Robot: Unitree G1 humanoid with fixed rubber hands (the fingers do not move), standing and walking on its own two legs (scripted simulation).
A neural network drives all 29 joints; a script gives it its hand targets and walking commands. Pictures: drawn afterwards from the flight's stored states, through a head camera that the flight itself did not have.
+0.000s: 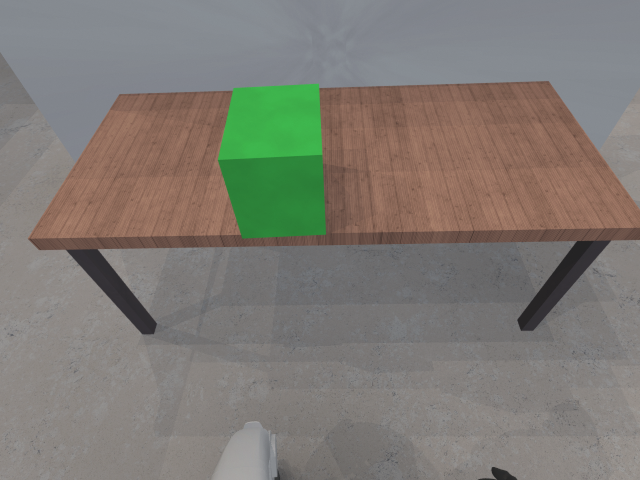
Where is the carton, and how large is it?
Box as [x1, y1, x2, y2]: [218, 84, 325, 238]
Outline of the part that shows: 318,84 233,88 218,161 242,238 325,234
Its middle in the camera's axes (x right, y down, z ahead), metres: -0.09 -0.17 +0.84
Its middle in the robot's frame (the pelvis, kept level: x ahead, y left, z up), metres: +0.74 +0.11 -0.07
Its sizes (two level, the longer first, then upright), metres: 0.243 0.186 0.221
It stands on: a table, 0.56 m high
